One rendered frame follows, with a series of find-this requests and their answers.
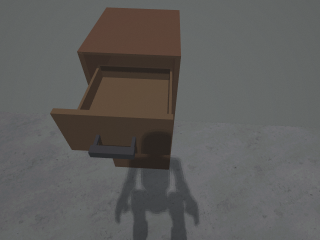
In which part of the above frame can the cabinet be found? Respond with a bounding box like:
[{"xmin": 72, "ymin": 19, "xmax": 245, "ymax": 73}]
[{"xmin": 77, "ymin": 7, "xmax": 181, "ymax": 170}]

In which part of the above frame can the handle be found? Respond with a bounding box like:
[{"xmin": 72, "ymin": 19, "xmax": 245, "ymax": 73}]
[{"xmin": 88, "ymin": 134, "xmax": 136, "ymax": 160}]

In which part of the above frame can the drawer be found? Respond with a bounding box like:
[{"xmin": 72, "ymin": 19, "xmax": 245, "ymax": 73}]
[{"xmin": 50, "ymin": 64, "xmax": 174, "ymax": 155}]

